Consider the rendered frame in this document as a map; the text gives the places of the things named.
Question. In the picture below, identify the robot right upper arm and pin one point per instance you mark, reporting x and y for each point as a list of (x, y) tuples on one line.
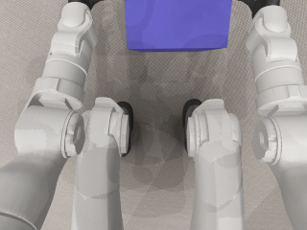
[(281, 142)]

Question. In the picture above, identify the left robot shin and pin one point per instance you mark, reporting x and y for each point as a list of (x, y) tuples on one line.
[(101, 101)]

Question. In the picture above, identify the carton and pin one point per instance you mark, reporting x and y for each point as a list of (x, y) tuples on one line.
[(177, 25)]

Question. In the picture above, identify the robot left upper arm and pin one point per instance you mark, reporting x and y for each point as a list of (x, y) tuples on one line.
[(45, 138)]

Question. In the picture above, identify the right robot forearm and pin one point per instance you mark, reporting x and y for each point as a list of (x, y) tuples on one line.
[(275, 65)]

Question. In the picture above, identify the right robot shin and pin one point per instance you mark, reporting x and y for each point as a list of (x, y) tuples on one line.
[(236, 129)]

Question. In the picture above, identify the left robot hand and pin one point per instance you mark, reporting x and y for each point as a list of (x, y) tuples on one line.
[(89, 3)]

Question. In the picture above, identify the robot shin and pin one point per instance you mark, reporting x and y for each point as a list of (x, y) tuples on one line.
[(236, 129), (101, 101)]

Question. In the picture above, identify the left robot forearm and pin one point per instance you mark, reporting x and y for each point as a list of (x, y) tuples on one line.
[(67, 64)]

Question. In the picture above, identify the right robot hand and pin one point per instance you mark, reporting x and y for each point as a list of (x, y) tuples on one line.
[(256, 5)]

